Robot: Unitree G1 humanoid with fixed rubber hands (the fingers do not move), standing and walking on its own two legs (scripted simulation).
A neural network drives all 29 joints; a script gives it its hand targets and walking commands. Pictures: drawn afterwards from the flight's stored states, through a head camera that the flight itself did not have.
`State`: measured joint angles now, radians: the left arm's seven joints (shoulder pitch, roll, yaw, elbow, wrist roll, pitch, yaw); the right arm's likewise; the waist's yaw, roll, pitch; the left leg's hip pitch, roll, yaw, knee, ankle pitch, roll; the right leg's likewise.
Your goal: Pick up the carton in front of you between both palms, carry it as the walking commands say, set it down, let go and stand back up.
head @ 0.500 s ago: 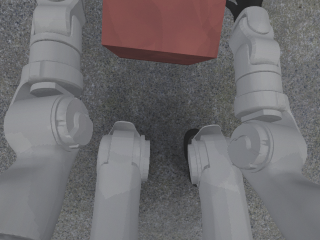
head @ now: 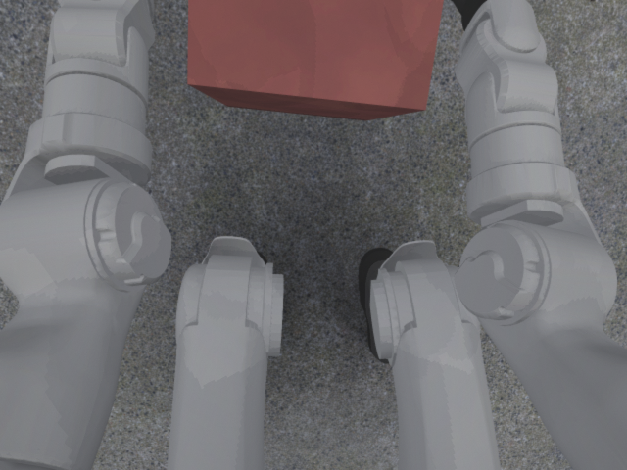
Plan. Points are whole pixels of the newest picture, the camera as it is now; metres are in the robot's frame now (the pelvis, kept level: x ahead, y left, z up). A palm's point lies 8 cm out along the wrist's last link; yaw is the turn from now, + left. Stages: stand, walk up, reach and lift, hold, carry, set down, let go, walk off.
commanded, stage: set down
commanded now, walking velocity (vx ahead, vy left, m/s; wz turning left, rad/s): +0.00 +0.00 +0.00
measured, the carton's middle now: (310, 14) +0.55 +0.04 -0.26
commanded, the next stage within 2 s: let go in 1.34 s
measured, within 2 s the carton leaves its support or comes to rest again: neither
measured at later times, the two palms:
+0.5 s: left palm out of the picture +0.56 +0.23 -0.14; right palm (514, 2) +0.54 -0.13 -0.14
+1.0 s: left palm out of the picture +0.56 +0.25 +0.01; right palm out of the picture +0.54 -0.14 +0.01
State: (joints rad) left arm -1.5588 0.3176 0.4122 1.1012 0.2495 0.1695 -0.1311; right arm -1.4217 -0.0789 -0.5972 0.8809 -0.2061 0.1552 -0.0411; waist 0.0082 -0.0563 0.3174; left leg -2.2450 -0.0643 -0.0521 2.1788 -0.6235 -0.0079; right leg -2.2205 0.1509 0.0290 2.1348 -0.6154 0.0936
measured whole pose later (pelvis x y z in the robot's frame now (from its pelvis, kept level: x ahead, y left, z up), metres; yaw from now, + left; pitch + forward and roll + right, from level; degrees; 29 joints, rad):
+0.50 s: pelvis -0.01 +0.00 +0.00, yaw +0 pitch +35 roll -4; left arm -1.55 0.52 0.04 1.14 -0.19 0.13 0.00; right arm -1.38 -0.19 -0.22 0.87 0.16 0.15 -0.22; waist -0.01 -0.02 0.37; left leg -2.20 -0.02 -0.03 2.19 -0.61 0.02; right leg -2.17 0.08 -0.02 2.14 -0.59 0.05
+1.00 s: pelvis +0.00 +0.01 +0.13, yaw +1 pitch +47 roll -4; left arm -1.39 0.49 0.17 0.99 -0.06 0.22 -0.06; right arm -1.21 -0.16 -0.31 0.71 0.07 0.24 -0.18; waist -0.03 0.00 0.07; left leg -2.01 -0.04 -0.04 1.69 -0.50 0.02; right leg -1.98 0.07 0.02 1.65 -0.49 0.05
